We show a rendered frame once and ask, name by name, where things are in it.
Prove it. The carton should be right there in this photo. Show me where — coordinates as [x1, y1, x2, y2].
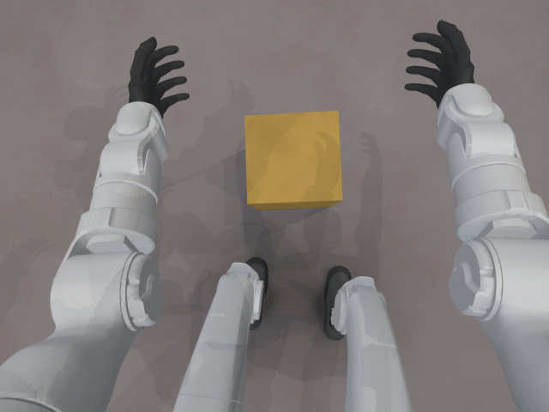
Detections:
[244, 111, 342, 210]

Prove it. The right robot upper arm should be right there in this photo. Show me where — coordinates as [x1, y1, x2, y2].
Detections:
[449, 236, 549, 412]

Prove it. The right robot hand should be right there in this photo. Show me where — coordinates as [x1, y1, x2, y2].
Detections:
[405, 21, 474, 109]

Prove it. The left robot upper arm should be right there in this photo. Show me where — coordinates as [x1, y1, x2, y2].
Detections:
[0, 251, 165, 412]

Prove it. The right robot shin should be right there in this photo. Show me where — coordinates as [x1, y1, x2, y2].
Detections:
[331, 276, 387, 331]

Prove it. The robot right forearm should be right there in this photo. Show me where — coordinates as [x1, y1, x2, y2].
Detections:
[436, 83, 549, 243]

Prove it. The robot right thigh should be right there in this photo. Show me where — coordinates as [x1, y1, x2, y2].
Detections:
[335, 285, 413, 412]

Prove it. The left robot hand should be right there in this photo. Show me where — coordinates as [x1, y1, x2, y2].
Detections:
[128, 37, 190, 119]

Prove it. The robot left forearm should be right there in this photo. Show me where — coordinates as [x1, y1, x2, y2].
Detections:
[51, 101, 170, 324]

